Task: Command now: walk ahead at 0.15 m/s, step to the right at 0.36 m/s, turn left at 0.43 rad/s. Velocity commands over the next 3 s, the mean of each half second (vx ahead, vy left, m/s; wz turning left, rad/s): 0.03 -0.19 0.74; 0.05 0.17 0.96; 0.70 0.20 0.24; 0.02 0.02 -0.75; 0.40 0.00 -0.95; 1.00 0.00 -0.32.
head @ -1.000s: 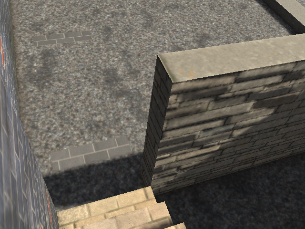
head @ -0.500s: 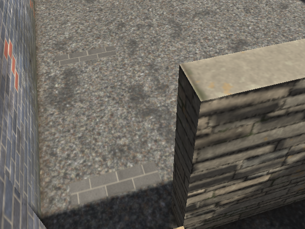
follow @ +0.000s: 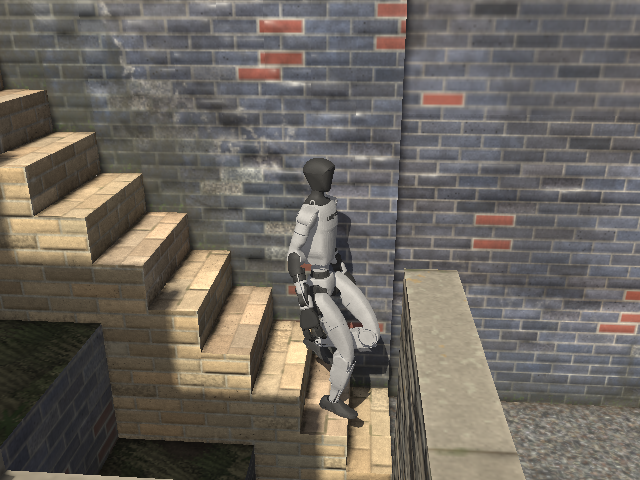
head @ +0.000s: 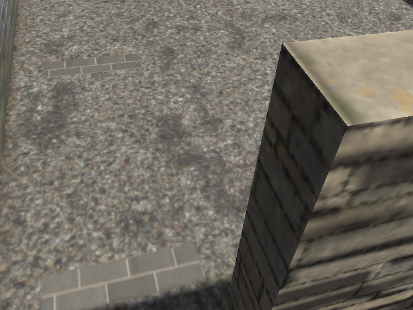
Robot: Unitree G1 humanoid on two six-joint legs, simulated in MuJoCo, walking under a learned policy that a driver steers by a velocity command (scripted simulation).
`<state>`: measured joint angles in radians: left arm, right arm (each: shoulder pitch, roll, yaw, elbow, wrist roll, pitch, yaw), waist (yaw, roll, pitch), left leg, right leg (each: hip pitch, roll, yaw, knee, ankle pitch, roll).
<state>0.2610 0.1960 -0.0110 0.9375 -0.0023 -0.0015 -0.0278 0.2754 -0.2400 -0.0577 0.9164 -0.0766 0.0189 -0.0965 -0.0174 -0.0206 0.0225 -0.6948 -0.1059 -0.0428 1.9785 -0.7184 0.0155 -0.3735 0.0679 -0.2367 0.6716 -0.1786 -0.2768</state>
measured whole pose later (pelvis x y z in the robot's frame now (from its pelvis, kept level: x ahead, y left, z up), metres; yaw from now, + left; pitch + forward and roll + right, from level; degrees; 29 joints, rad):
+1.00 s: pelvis +0.18 +0.02 -0.23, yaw +49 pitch -2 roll -2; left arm -0.02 0.21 0.01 0.65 0.01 0.05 0.04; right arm 0.40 -0.19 -0.03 0.79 -0.01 0.11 -0.06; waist -0.15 -0.02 0.00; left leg -0.55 -0.19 -0.12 0.78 -0.19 0.11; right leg -0.77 0.04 0.07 1.67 -0.35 0.10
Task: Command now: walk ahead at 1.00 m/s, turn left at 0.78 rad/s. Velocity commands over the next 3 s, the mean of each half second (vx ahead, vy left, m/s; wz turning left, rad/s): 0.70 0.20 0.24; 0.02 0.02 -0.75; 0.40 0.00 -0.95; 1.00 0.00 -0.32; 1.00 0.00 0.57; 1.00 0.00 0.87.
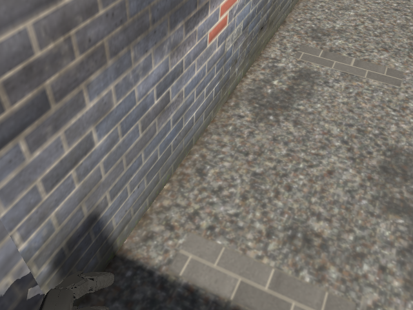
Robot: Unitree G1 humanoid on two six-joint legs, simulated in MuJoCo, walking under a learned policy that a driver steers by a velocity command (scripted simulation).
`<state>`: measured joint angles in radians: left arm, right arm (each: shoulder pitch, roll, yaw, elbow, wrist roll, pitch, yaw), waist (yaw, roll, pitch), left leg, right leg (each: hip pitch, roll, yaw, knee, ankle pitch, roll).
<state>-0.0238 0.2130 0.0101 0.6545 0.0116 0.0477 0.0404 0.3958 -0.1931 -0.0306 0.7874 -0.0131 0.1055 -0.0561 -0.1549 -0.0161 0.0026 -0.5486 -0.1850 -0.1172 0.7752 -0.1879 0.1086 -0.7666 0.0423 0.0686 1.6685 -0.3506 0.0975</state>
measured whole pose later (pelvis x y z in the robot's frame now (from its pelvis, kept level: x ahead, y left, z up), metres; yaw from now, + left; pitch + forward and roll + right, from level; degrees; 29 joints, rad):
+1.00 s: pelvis +0.12 -0.03 -0.02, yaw -17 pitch +0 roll +0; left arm 0.30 0.26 0.02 0.63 0.00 0.05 0.00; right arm 0.14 -0.36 -0.03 0.72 -0.06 0.05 -0.05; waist 0.05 0.07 0.03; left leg -0.67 0.22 -0.01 1.22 -0.56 -0.04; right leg -0.35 0.09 0.04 0.99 -0.65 -0.06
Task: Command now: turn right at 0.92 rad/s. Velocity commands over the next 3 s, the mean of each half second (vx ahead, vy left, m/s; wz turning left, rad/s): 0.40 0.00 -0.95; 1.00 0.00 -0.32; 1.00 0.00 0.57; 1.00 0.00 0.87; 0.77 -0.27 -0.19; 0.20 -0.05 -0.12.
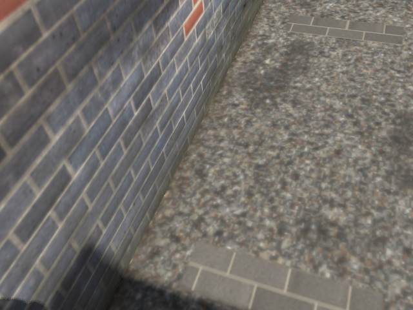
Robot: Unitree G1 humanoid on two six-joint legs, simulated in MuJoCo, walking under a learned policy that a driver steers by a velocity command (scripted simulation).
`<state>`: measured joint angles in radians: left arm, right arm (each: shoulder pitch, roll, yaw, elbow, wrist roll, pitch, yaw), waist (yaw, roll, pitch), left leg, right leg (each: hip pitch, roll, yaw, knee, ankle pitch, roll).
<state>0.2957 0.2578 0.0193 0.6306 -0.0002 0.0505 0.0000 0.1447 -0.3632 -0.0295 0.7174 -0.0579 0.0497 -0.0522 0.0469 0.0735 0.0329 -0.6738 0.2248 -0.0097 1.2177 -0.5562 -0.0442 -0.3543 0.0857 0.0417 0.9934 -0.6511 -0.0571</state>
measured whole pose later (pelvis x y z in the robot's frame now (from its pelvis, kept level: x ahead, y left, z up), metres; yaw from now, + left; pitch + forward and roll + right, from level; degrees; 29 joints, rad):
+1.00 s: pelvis +0.36 -0.16 -0.20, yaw -34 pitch +2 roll -1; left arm 0.49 0.19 0.07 1.04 0.03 -0.09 0.03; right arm 0.26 -0.13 -0.04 1.02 -0.03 -0.01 0.02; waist 0.00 0.02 0.09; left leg -0.73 0.07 -0.10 1.23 -0.39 0.05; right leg -0.30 0.07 0.05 0.84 -0.57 -0.04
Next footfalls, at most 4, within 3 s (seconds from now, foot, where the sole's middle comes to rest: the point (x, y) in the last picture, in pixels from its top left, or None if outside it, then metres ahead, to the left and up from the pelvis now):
0.38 left None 0.04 0.14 -0.71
0.82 right None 0.27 -0.23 -0.93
1.10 left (294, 270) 0.70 -0.18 -0.93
1.50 right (373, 216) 0.93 -0.52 -0.93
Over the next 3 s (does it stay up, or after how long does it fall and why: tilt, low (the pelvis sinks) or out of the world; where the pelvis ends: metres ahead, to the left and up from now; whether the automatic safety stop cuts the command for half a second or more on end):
stays up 1.92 -0.34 -0.15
